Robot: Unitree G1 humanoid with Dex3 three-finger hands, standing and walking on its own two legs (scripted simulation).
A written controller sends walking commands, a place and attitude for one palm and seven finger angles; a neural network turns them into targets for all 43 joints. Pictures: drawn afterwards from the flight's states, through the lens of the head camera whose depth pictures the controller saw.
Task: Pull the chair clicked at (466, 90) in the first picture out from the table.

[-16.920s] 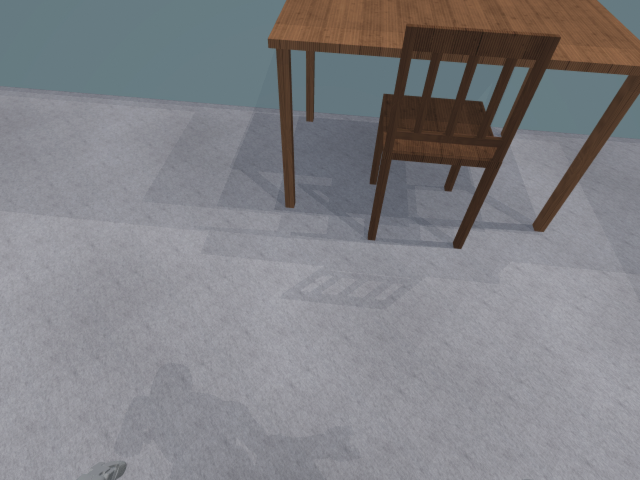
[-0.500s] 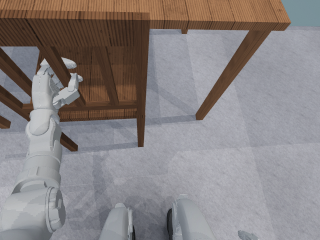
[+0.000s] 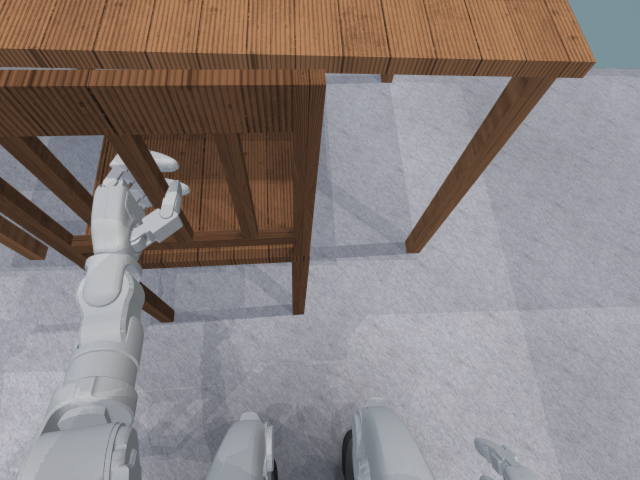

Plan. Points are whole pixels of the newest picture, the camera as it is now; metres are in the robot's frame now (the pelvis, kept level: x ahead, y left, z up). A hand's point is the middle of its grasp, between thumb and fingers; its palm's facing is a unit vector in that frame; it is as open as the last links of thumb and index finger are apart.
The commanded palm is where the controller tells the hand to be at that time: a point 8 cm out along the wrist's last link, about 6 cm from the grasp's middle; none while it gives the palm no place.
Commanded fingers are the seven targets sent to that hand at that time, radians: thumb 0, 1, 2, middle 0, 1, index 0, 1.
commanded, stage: step backward, pulling the chair out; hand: left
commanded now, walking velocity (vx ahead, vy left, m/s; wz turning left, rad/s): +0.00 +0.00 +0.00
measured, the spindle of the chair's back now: (160, 194) +0.46 +0.20 +0.00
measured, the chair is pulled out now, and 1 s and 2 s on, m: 0.04 0.17 0.23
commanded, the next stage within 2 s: none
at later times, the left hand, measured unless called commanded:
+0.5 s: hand (192, 228) +0.40 +0.14 +0.03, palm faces +0.05 -0.99 -0.12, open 5.3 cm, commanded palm +0.38 +0.19 +0.02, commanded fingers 0.00 0.90 0.90 -0.50 -1.45 -0.50 -1.45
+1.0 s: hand (226, 307) +0.31 +0.10 +0.03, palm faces +0.02 -0.99 -0.16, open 5.2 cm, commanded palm +0.31 +0.15 +0.03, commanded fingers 0.00 0.90 0.90 -0.50 -1.45 -0.50 -1.45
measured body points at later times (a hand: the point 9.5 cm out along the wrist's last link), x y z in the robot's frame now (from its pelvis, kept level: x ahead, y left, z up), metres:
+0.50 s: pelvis -0.01 +0.00 +0.08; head +0.11 +0.02 +0.52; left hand +0.39 +0.20 +0.04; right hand +0.04 -0.27 -0.03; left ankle -0.03 +0.10 -0.63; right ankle +0.02 -0.13 -0.63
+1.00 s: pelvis -0.07 -0.02 +0.08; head +0.02 -0.03 +0.52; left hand +0.30 +0.15 +0.04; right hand +0.00 -0.29 -0.05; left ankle -0.03 +0.10 -0.63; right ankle +0.02 -0.13 -0.63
